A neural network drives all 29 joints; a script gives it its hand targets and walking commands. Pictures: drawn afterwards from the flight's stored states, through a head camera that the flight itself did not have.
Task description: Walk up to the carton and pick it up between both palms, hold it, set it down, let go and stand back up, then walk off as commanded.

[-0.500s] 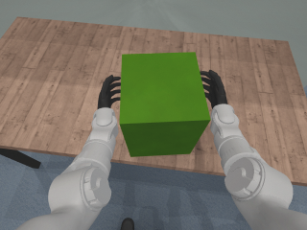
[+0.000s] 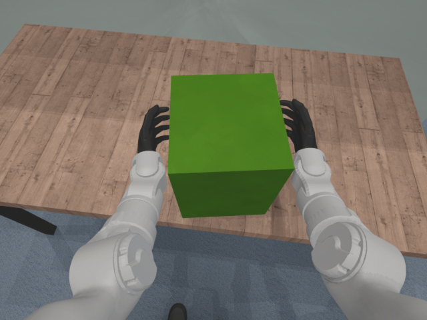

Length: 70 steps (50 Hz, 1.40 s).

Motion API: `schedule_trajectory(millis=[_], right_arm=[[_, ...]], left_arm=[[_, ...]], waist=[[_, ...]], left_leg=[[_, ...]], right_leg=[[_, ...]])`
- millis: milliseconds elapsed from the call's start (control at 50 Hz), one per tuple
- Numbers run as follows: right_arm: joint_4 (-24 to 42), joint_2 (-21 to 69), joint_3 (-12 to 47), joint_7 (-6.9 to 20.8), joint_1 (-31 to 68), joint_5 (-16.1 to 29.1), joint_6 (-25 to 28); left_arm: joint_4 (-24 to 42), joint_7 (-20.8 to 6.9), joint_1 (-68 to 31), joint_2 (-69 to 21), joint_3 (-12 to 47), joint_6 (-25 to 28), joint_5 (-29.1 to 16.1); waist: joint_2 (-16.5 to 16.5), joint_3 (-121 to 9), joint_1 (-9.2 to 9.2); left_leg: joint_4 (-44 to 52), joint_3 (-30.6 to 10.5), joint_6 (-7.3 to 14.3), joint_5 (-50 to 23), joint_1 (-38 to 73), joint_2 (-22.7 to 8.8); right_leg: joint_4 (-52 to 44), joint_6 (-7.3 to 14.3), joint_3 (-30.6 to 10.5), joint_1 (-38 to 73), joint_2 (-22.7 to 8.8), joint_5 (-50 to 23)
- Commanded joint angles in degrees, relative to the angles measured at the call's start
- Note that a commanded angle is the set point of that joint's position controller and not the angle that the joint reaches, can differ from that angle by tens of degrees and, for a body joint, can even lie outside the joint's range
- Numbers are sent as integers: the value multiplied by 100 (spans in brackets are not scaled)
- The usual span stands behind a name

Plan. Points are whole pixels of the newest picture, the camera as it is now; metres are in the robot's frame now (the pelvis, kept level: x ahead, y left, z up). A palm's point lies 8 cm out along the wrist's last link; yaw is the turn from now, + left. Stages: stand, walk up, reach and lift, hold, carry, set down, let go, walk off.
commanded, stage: reach and lift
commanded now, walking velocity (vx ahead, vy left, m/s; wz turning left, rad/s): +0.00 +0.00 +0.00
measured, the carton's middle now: (223, 152) +0.48 +0.02 -0.05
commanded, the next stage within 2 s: none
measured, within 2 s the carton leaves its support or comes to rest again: leaves its support in 0.72 s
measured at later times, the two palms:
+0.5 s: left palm (144, 161) +0.41 +0.17 +0.01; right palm (301, 155) +0.44 -0.12 +0.03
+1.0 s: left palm (133, 167) +0.38 +0.18 +0.04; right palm (303, 161) +0.41 -0.11 +0.06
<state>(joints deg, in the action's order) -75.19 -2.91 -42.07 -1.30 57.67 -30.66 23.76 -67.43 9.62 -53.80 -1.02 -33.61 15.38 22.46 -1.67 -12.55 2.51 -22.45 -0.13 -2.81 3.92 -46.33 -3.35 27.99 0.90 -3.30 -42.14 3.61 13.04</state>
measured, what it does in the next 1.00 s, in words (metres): stands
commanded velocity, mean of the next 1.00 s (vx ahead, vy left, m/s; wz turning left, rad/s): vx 0.00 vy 0.00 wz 0.00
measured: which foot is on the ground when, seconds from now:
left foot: down 0.00-1.00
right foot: down 0.00-1.00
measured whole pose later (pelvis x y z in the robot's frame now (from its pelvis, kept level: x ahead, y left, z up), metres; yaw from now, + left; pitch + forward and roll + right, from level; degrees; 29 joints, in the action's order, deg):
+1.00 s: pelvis -0.03 +0.01 +0.00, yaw -1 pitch +22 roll -1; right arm -73.9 -2.8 -24.9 -3.3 51.2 -13.5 18.0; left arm -69.4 11.3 -48.3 0.3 -21.9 13.2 7.5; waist -1.3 -15.2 2.5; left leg -25.4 -0.1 -2.5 3.8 -43.3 -3.5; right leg 28.0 0.7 -3.2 -37.7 3.6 11.8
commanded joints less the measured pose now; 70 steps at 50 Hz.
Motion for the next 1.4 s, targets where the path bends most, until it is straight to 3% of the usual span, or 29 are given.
schedule_trajectory(millis=[0,40,80,100,220,300,360,380,400,440,520,540,580,620,640,660,700,740,780,840,880,900,960,1120,1140,1200,1240,1280,1380], right_arm=[[-143,3401,1478,675,2254,-412,324],[-100,3497,1731,673,1956,-344,267],[-98,3457,1662,631,2103,-277,281],[-187,3368,1576,671,2204,-228,328],[145,3595,1729,595,2243,-266,353],[-49,3629,1854,604,2065,-35,235],[32,3485,1844,605,2383,19,273],[237,3601,2018,555,2295,71,215],[33,3502,1881,597,2284,122,220],[226,3722,2210,542,2315,171,211],[113,3692,2295,565,2364,364,184],[258,3748,2291,572,2491,353,160],[185,3680,2329,577,2515,471,102],[266,3700,2336,598,2479,468,77],[307,3618,2533,592,2487,629,58],[508,3788,2715,586,2569,724,71],[632,3855,2814,520,2709,758,67],[868,3944,3108,512,2565,1014,-52],[523,4014,3093,497,2430,1133,-170],[1158,3994,3379,528,2815,1356,-203],[932,4047,3484,527,2877,1480,-281],[777,3980,3570,566,2621,1552,-364],[1015,3974,3610,542,2838,1680,-495],[1099,4279,3820,463,2884,2006,-965],[953,4130,3590,470,2728,1987,-1083],[1278,4376,4019,447,2973,2196,-1170],[1533,4433,3824,384,3188,2233,-1269],[1706,4673,4271,375,3250,2603,-1349],[1547,4380,3858,267,3119,2656,-1851]], left_arm=[[242,-696,-2453,-3266,974,487,364],[151,-725,-2069,-3219,1083,447,324],[265,-742,-2408,-3310,1242,490,297],[266,-696,-2568,-3199,1149,509,326],[145,-743,-2591,-3244,1259,589,212],[301,-685,-2592,-3292,1432,546,134],[451,-695,-3130,-3415,1745,553,-103],[209,-758,-2901,-3258,1673,540,-138],[276,-677,-2986,-3399,1655,517,-79],[146,-724,-3042,-3287,1812,583,-292],[356,-664,-3335,-3505,2155,573,-451],[224,-691,-3462,-3324,2011,611,-369],[318,-640,-3460,-3579,2449,637,-670],[259,-587,-3318,-3610,2374,559,-633],[497,-574,-3530,-3721,2779,580,-883],[523,-543,-3342,-3846,2842,576,-929],[392,-590,-3602,-3946,2912,611,-997],[177,-614,-3236,-3752,2965,543,-1045],[320,-632,-3494,-3779,3115,497,-1037],[330,-669,-3404,-3845,3328,454,-1279],[596,-607,-3880,-4191,3768,450,-1552],[897,-551,-3743,-3983,3656,446,-1407],[601,-604,-3773,-4084,3778,336,-1584],[769,-657,-4148,-3870,3840,92,-1744],[818,-686,-4203,-3811,3697,-13,-1728],[935,-714,-4002,-3874,3705,-70,-1834],[1223,-781,-4540,-3962,3913,-149,-1943],[1567,-733,-4529,-4105,4067,-261,-2035],[1388,-842,-4450,-3750,3541,-791,-1808]], waist=[[-96,-4023,121],[-223,-4015,211],[-157,-3988,4],[148,-4073,129],[-277,-4193,106],[-6,-4286,222],[144,-4466,-38],[-110,-4543,114],[148,-4493,-31],[-162,-4797,125],[44,-4721,32],[4,-4684,237],[328,-4851,-27],[284,-4842,126],[406,-4894,-126],[327,-5018,31],[260,-4944,-182],[278,-4792,31],[503,-4686,-73],[364,-4696,25],[613,-4871,-218],[752,-4774,-17],[579,-4459,-259],[519,-3889,-154],[438,-3544,-312],[237,-3671,-86],[199,-3565,-480],[442,-3857,-306],[251,-2547,-405]], left_leg=[[-546,624,301,-2430,3034,131],[-504,616,312,-2479,2946,149],[-487,596,260,-2482,3023,124],[-527,656,261,-2316,3176,164],[-422,706,278,-1564,2507,194],[-421,710,211,-2031,2965,178],[-486,563,135,-2266,3317,109],[-504,687,198,-1772,2959,188],[-458,699,81,-1916,3040,170],[-488,755,177,-1600,2833,226],[-638,600,54,-1819,3162,180],[-584,721,95,-1344,2931,212],[-586,590,-1,-1461,3135,165],[-624,667,-33,-1483,3242,152],[-712,574,-92,-1579,3502,177],[-739,529,-106,-1897,3589,141],[-720,498,-117,-1758,3320,177],[-686,517,-102,-1586,3228,198],[-704,544,-124,-1374,3304,217],[-750,524,-118,-1377,3463,222],[-766,358,-231,-1579,3882,137],[-820,338,-208,-1643,3956,125],[-707,315,-190,-1308,3933,143],[-500,373,-65,-404,3634,278],[-434,332,-60,-249,3659,288],[-370,384,-31,-609,3738,323],[-309,297,-30,-440,3678,328],[-438,288,-47,-1003,3966,324],[-90,256,104,-285,3885,395]], right_leg=[[109,-531,906,1865,-293,-4457],[29,-549,888,2158,-273,-4733],[41,-532,923,2053,-215,-4359],[1,-515,922,1721,-225,-3978],[38,-485,891,2348,-240,-4156],[-71,-434,905,2163,-191,-3828],[-165,-409,934,1797,-154,-3494],[-153,-376,879,2053,-168,-3528],[-115,-416,949,2082,-113,-3613],[-108,-415,845,2285,-163,-3588],[-91,-392,949,2056,-88,-3397],[-46,-373,865,2182,-96,-3187],[-153,-268,901,1898,-68,-2860],[-197,-266,925,1795,9,-2550],[-248,-223,1002,1600,29,-2553],[-214,-220,927,1756,85,-2726],[-157,-237,1022,1894,74,-2806],[-146,-245,879,2193,4,-3001],[-173,-221,853,2148,10,-2789],[-145,-232,861,2074,17,-2633],[-186,-177,889,1709,104,-2299],[-222,-108,810,1739,76,-2330],[-329,-63,789,1819,67,-2227],[-389,-176,591,2306,-113,-1836],[-419,-181,626,2229,-90,-1627],[-483,-266,564,2606,-97,-2065],[-439,-274,558,2667,-101,-1961],[-432,-243,525,2890,-112,-2379],[-828,-285,413,2949,-198,-1614]])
